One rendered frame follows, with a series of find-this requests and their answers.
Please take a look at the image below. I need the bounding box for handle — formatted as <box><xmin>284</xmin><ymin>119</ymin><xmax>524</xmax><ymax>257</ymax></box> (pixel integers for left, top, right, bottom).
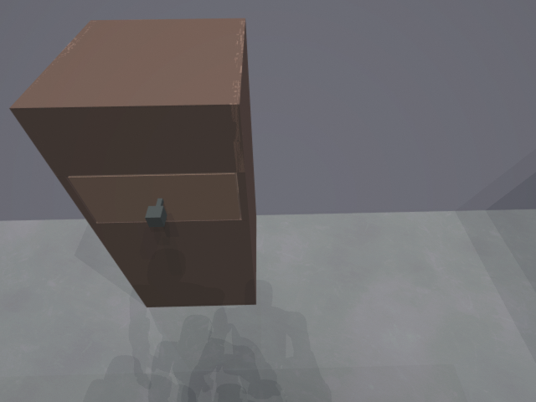
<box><xmin>145</xmin><ymin>198</ymin><xmax>167</xmax><ymax>227</ymax></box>

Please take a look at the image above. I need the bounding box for drawer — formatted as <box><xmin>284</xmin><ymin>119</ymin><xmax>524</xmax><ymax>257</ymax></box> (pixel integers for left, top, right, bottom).
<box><xmin>68</xmin><ymin>173</ymin><xmax>240</xmax><ymax>222</ymax></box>

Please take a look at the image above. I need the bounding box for cabinet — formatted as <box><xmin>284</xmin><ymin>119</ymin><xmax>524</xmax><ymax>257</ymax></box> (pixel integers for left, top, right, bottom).
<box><xmin>9</xmin><ymin>18</ymin><xmax>256</xmax><ymax>307</ymax></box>

